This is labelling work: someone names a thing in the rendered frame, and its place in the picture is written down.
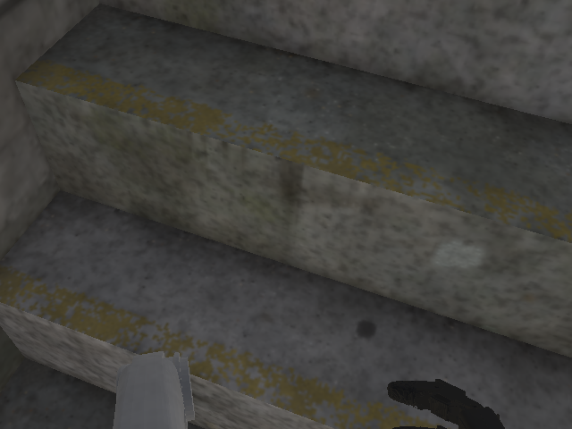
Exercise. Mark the robot left thigh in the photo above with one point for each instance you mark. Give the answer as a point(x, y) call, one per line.
point(154, 392)

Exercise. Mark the robot right hand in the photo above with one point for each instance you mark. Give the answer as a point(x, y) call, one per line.
point(445, 401)

